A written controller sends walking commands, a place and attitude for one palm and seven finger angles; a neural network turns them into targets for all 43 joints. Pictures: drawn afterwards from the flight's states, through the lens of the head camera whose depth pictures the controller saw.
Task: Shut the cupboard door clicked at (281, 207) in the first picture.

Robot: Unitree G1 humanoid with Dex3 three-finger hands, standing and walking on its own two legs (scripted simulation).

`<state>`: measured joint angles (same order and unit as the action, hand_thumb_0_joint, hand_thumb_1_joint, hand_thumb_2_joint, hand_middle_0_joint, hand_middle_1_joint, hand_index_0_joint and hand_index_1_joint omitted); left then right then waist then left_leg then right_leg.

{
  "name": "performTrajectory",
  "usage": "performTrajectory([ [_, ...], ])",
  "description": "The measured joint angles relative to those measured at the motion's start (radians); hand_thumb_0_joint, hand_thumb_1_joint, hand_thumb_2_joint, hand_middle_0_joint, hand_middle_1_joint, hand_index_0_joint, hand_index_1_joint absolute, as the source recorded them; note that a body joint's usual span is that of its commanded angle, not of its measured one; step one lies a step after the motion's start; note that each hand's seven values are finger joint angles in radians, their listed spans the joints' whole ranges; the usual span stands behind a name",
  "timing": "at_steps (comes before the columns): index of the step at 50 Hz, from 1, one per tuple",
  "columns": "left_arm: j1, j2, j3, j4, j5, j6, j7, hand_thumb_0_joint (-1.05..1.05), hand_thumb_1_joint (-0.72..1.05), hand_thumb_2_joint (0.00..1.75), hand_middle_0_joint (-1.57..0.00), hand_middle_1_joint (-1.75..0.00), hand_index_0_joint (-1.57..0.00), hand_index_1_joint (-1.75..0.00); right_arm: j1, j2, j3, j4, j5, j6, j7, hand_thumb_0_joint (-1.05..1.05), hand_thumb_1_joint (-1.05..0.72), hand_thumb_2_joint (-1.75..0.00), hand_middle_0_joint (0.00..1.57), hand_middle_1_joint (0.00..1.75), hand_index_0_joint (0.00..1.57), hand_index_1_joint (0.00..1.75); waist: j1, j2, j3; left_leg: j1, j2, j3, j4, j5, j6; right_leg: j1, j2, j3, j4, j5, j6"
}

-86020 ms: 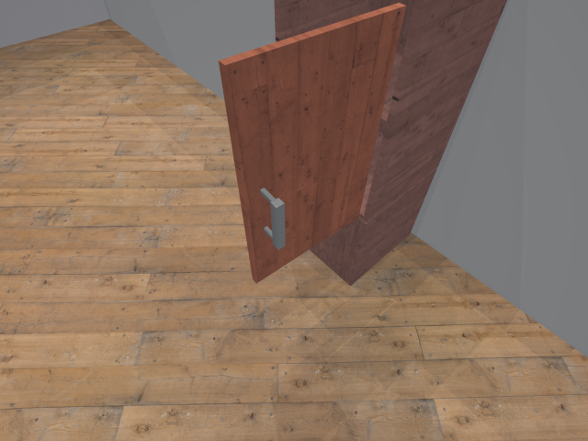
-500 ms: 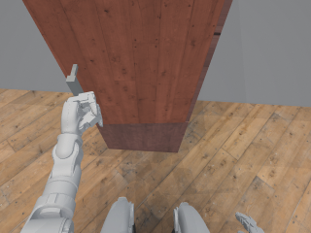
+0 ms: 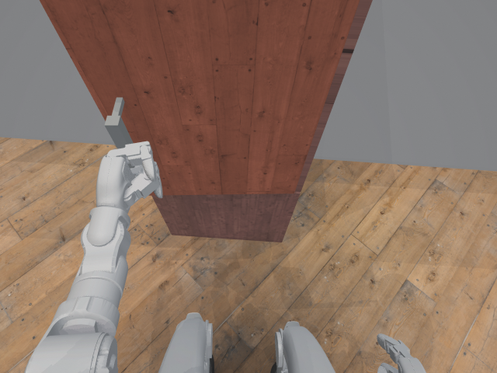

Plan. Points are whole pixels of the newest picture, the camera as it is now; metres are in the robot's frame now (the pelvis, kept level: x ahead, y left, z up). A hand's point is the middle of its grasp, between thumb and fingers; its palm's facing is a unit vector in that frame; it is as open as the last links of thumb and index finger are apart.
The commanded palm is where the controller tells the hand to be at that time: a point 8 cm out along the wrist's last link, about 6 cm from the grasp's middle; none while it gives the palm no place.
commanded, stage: push the door shut along its arc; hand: left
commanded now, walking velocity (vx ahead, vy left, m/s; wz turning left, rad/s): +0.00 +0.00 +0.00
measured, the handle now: (128, 138) +0.50 +0.21 +0.04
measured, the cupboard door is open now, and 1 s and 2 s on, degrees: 5 0 0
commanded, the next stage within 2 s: pull the fist back off the door in 0.58 s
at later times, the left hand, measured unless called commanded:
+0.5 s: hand (150, 156) +0.45 +0.17 +0.04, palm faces -0.14 -0.99 -0.05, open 3.1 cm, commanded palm +0.47 +0.19 +0.04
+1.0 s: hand (157, 153) +0.46 +0.16 +0.04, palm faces +0.05 -1.00 -0.07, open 3.1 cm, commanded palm +0.45 +0.18 +0.04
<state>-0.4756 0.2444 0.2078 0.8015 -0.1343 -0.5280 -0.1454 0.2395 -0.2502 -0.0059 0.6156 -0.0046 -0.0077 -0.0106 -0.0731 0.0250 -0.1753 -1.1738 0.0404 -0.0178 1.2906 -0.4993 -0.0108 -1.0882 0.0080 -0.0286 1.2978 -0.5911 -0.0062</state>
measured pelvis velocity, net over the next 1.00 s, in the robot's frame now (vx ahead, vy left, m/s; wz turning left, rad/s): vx -0.06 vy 0.01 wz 0.00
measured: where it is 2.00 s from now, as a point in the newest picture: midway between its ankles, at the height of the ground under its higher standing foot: outside the picture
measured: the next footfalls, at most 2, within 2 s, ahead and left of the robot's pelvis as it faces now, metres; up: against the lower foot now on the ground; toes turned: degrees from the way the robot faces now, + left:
none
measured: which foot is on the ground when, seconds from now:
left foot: down 0.00-1.00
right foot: down 0.00-1.00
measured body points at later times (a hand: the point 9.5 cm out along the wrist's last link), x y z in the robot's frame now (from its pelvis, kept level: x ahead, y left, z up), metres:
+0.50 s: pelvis -0.01 +0.01 -0.02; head +0.11 +0.02 +0.41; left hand +0.46 +0.22 +0.05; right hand +0.04 -0.27 -0.14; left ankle +0.06 +0.13 -0.62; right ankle +0.01 -0.12 -0.62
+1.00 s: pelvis -0.06 +0.01 -0.03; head +0.07 +0.04 +0.40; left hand +0.45 +0.21 +0.05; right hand +0.00 -0.25 -0.14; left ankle +0.06 +0.12 -0.61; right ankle +0.01 -0.12 -0.62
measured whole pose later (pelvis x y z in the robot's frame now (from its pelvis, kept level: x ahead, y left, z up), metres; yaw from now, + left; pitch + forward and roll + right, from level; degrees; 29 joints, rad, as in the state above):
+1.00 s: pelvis -0.06 +0.01 -0.03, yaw +0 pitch +24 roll -4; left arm -0.97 0.40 0.20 1.23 -0.05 -0.46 0.00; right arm 0.29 -0.25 0.04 0.68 -0.04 -0.06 0.01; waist -0.17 0.03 -0.17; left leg -1.40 0.00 -0.08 1.39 -0.44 0.00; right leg -1.29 0.01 -0.07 1.37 -0.51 0.00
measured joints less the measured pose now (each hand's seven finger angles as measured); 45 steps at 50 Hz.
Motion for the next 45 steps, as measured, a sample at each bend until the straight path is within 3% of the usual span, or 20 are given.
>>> performTrajectory([
  [21,-0.285,0.134,0.035,0.256,-0.017,0.025,-0.156,0.02,0.90,0.90,-1.34,-1.50,-1.30,-1.50,0.058,-0.015,0.003,0.053,0.008,0.005,-0.002,0.00,-0.91,-0.89,0.20,0.30,0.20,0.30,-0.027,0.017,0.006,-0.111,-0.004,-0.028,0.065,0.000,0.004,-0.091,0.000,-0.026,0.047,0.000,0.001],
  [28,-0.359,0.148,-0.001,0.315,-0.013,0.027,-0.166,0.02,0.90,0.90,-1.37,-1.50,-1.31,-1.50,0.072,-0.020,0.011,0.078,0.009,-0.005,-0.003,0.00,-0.91,-0.89,0.20,0.30,0.20,0.30,-0.028,0.012,0.007,-0.149,-0.014,-0.041,0.085,0.014,0.008,-0.120,-0.008,-0.038,0.063,0.009,0.004],
  [35,-0.441,0.175,-0.042,0.357,-0.004,0.053,-0.149,0.02,0.90,0.90,-1.40,-1.50,-1.33,-1.50,0.057,-0.022,0.026,0.087,0.006,-0.039,-0.015,0.00,-0.91,-0.89,0.20,0.30,0.20,0.30,-0.045,0.002,0.013,-0.200,-0.022,-0.057,0.110,0.036,0.010,-0.161,-0.013,-0.054,0.084,0.027,0.005],
  [37,-0.455,0.157,-0.040,0.356,0.006,0.062,-0.096,0.02,0.90,0.90,-1.41,-1.50,-1.34,-1.50,0.056,-0.022,0.027,0.085,-0.003,-0.050,-0.020,0.00,-0.91,-0.89,0.20,0.30,0.20,0.30,-0.046,0.001,0.008,-0.215,-0.024,-0.061,0.114,0.042,0.010,-0.175,-0.013,-0.056,0.086,0.035,0.007],
  [42,-0.481,0.101,-0.007,0.373,0.045,0.068,0.130,0.02,0.90,0.90,-1.41,-1.50,-1.35,-1.50,0.040,-0.011,0.034,0.079,-0.031,-0.062,-0.001,0.00,-0.91,-0.89,0.20,0.30,0.20,0.30,-0.065,-0.005,0.004,-0.227,-0.035,-0.062,0.105,0.055,0.011,-0.191,-0.014,-0.051,0.081,0.057,0.010],
  [45,-0.491,0.114,-0.004,0.400,0.081,0.060,0.180,0.02,0.90,0.90,-1.39,-1.50,-1.34,-1.50,0.038,-0.003,0.040,0.068,-0.041,-0.062,0.014,0.00,-0.91,-0.89,0.20,0.30,0.20,0.30,-0.081,-0.003,0.006,-0.227,-0.039,-0.065,0.101,0.055,0.011,-0.195,-0.011,-0.049,0.076,0.069,0.008],
])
